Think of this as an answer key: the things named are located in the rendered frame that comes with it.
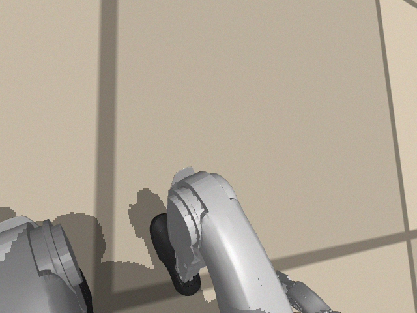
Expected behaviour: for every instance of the right robot foot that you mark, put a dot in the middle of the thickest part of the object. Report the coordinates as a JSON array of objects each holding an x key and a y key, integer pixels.
[{"x": 166, "y": 253}]

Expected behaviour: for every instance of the right robot hand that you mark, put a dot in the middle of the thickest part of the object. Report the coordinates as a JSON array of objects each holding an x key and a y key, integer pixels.
[{"x": 301, "y": 297}]

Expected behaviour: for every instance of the left robot foot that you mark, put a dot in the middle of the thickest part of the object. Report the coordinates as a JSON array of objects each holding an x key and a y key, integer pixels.
[{"x": 86, "y": 294}]

